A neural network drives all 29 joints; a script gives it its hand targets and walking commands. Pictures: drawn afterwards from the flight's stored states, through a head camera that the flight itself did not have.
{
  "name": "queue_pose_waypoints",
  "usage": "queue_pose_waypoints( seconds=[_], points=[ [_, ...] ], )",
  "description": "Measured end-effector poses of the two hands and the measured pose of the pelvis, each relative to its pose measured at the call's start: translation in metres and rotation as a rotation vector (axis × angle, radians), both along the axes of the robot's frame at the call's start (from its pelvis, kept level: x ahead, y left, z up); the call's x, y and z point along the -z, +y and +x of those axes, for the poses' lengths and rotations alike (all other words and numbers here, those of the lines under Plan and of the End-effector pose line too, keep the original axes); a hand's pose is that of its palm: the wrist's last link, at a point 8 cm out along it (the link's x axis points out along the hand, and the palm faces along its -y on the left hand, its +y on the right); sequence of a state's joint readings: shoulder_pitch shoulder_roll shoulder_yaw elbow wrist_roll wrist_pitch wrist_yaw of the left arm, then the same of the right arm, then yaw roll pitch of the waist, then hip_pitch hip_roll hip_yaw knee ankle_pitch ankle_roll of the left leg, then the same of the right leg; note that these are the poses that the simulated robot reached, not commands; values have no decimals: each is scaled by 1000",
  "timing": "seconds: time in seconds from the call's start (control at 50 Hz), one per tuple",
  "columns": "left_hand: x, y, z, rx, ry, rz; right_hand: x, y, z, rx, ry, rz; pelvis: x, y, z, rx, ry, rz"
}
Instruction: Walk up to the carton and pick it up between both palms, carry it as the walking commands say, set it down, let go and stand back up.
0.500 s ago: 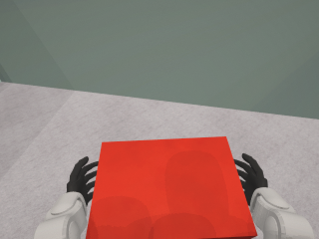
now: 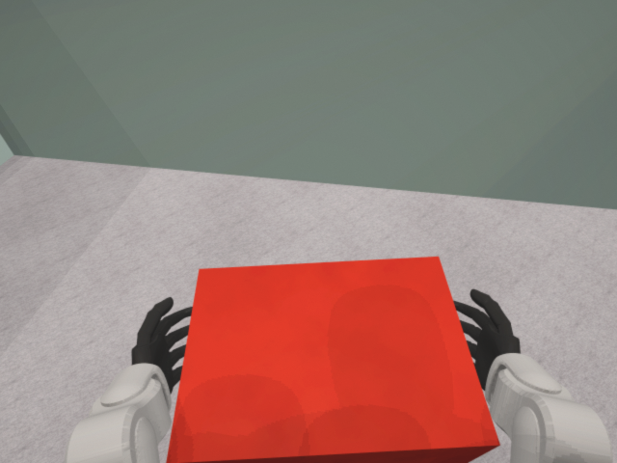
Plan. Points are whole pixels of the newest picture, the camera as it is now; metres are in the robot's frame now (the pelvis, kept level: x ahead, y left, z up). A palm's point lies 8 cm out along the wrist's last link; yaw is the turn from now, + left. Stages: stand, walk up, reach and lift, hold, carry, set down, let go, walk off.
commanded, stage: carry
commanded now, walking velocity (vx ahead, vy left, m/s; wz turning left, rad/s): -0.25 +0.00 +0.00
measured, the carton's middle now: (324, 381) +0.24 +0.00 +0.02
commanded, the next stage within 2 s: none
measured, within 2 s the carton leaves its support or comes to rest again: neither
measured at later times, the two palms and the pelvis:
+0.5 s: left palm out of the picture +0.11 +0.18 +0.09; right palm out of the picture +0.11 -0.19 +0.10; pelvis -0.12 +0.00 +0.00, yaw +1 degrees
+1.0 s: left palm out of the picture -0.06 +0.15 +0.10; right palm out of the picture -0.07 -0.21 +0.09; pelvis -0.29 -0.02 +0.01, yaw -2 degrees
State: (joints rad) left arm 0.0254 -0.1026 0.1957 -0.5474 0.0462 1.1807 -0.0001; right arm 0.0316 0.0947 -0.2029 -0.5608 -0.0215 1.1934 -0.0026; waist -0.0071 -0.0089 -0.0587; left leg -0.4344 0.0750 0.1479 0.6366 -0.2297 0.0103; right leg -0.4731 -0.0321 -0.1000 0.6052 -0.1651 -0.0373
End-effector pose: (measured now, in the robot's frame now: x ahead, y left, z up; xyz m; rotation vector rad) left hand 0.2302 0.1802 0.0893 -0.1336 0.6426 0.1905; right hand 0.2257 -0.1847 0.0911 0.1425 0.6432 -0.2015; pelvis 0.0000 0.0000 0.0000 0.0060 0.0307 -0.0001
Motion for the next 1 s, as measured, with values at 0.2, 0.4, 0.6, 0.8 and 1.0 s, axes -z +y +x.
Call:
queue_pose_waypoints(
  seconds=[0.2,0.4,0.6,0.8,1.0],
  points=[
    [7,10,-46,-32,-6,8,11,10,-36,-21,-7,20,10,-1,-39,-18,-13,1],
    [6,-7,-96,-42,23,-9,9,-7,-86,-26,20,16,1,-10,-89,-11,3,21],
    [-4,14,-153,-4,-3,-18,-12,15,-150,-12,-7,-24,-8,9,-149,-11,15,-9],
    [-13,11,-212,-9,-16,-4,-16,12,-208,-22,-16,-24,-12,0,-210,-4,31,-54],
    [-7,-30,-286,28,34,13,4,-29,-300,27,36,15,-12,-16,-288,29,25,7]
  ],
)
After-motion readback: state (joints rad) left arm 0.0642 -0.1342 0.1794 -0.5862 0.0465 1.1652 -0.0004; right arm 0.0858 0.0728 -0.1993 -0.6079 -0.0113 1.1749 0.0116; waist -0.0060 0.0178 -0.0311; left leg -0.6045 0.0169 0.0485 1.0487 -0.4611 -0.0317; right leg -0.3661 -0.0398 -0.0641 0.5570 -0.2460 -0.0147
